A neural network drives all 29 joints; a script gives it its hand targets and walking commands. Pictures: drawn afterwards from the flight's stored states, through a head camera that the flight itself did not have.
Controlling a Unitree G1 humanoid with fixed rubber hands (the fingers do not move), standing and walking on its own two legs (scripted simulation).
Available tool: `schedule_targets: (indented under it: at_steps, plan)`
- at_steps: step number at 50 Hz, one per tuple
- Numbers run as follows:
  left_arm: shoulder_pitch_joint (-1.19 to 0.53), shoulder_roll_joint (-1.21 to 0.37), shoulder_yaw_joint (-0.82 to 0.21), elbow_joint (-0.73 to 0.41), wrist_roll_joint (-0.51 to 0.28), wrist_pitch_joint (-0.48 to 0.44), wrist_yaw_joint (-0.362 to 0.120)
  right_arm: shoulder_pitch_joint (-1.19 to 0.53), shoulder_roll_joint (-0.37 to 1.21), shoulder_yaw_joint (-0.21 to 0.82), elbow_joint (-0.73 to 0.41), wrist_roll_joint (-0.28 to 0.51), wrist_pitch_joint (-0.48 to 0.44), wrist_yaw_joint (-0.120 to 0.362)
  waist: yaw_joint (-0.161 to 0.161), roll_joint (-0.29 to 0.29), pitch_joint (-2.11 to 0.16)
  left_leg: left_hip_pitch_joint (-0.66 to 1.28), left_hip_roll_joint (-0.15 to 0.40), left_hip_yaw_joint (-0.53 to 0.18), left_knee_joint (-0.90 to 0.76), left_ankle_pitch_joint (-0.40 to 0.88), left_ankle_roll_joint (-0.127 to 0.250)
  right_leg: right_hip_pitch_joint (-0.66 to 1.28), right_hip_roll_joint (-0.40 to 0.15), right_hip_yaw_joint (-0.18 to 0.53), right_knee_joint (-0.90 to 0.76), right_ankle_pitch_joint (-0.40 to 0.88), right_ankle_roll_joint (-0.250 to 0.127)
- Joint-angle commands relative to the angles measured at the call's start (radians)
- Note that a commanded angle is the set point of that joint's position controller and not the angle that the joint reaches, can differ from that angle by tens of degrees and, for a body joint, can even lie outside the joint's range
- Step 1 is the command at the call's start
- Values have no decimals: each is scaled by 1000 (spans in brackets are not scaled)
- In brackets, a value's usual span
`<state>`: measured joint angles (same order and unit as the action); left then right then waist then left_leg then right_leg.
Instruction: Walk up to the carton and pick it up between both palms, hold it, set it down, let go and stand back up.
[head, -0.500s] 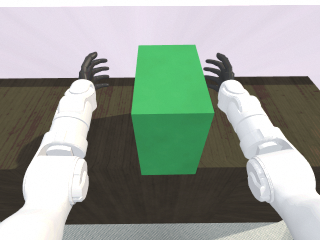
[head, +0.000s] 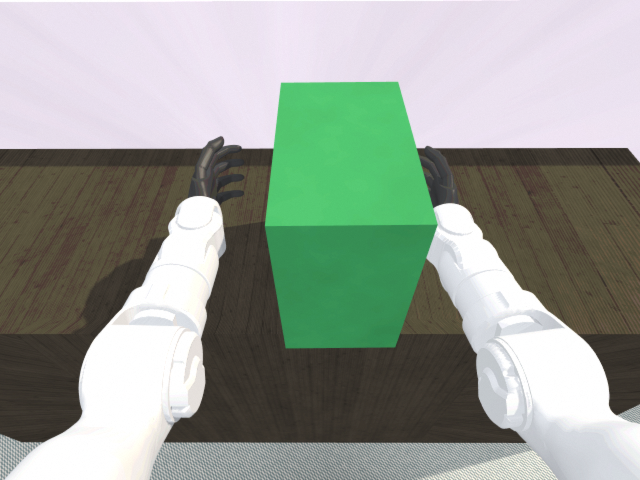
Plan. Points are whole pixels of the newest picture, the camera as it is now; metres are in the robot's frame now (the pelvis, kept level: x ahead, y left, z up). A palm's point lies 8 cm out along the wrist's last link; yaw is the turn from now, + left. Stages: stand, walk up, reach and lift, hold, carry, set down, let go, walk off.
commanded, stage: reach and lift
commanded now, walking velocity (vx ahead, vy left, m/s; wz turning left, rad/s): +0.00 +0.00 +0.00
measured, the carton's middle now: (340, 219) +0.47 -0.03 +0.07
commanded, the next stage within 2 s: none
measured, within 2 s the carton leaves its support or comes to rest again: neither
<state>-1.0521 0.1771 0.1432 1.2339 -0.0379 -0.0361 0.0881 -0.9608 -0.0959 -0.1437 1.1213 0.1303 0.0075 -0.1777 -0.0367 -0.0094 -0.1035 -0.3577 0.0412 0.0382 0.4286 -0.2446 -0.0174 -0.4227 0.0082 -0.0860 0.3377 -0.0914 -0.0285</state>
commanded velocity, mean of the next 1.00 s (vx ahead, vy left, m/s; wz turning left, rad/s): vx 0.00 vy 0.00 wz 0.00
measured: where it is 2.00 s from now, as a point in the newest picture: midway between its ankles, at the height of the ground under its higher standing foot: outside the picture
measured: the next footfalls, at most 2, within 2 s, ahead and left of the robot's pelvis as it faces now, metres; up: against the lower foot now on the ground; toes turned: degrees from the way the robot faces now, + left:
none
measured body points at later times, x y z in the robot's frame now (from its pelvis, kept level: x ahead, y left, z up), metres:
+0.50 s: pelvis +0.01 +0.01 +0.01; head +0.05 +0.02 +0.46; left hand +0.46 +0.12 +0.13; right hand +0.43 -0.13 +0.10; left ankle -0.03 +0.12 -0.74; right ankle +0.04 -0.10 -0.74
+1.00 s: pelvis +0.02 +0.02 +0.01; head +0.06 +0.04 +0.46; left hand +0.46 +0.13 +0.13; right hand +0.43 -0.13 +0.10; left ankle -0.03 +0.12 -0.74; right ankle +0.04 -0.10 -0.74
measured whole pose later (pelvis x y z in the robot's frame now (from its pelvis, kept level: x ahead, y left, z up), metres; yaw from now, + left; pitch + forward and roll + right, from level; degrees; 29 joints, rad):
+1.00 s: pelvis +0.02 +0.02 +0.01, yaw -1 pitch +1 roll -1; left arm -0.84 -0.19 0.52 0.66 0.49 0.18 0.00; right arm -0.74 0.17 -0.61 0.79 -0.40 -0.10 -0.01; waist -0.02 -0.03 0.05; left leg -0.07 0.03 0.07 0.31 -0.25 0.01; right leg -0.15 0.00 -0.05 0.25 -0.10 0.01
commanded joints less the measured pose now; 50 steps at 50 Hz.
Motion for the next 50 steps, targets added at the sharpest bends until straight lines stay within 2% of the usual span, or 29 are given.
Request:
schedule_targets:
  at_steps: [1,8,13,15,19,22,26,29,37,40,44,50]
  plan:
    - [-391,55,37,-121,38,-38,2,-416,-25,-15,-113,-37,-35,16,17,20,-477,-25,-51,8,-40,301,-28,449,3,79,52,232,18]
    - [-397,-29,128,-180,141,-21,-3,-415,71,-88,-159,-130,-31,29,34,8,-459,-14,-56,24,-75,312,-26,516,3,80,32,257,26]
    - [-377,-139,249,-251,291,17,-32,-385,206,-188,-184,-270,-26,64,50,-6,-412,21,-61,44,-117,311,-20,586,3,69,3,265,37]
    - [-375,-233,288,-279,366,32,-59,-364,311,-231,-195,-355,-34,96,48,1,-373,37,-58,56,-137,302,-20,609,2,58,-11,257,40]
    - [-352,-494,344,-332,524,70,-141,-330,598,-304,-262,-556,-62,207,54,15,-355,90,-59,84,-183,289,-8,663,-3,22,-29,266,48]
    - [-236,-585,338,-369,570,120,-175,-276,657,-328,-295,-633,-81,260,60,6,-322,127,-58,105,-202,321,-5,684,-2,4,-23,315,59]
    - [-158,-591,290,-412,547,174,-177,-239,617,-297,-279,-632,-106,267,40,-15,-241,170,-50,112,-180,393,-2,655,10,-12,-10,361,68]
    - [-116,-598,276,-436,543,202,-179,-220,622,-268,-269,-617,-117,265,45,-22,-179,174,-49,111,-163,440,4,654,17,-8,-6,372,69]
    - [-38,-646,218,-507,535,245,-163,-181,621,-218,-270,-567,-125,282,53,55,-186,281,-26,87,-107,565,-6,537,26,-26,-22,297,53]
    - [-28,-654,208,-521,533,252,-158,-171,618,-216,-271,-557,-120,283,59,53,-185,273,-24,80,-98,558,-7,523,24,-24,-24,276,47]
    - [-21,-654,216,-507,529,255,-158,-176,615,-205,-276,-554,-119,283,67,27,-179,213,-28,78,-115,504,8,584,11,-13,-13,324,52]
    - [-32,-662,216,-488,522,235,-167,-169,624,-206,-284,-568,-119,284,48,12,-173,162,-33,75,-145,413,22,636,-1,-12,-3,364,59]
